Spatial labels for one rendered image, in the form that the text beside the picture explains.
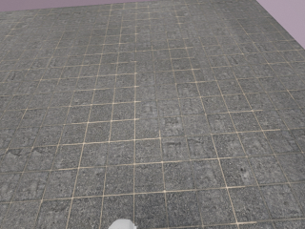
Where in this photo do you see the left robot thigh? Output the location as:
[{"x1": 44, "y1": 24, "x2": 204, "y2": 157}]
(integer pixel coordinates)
[{"x1": 108, "y1": 219, "x2": 137, "y2": 229}]

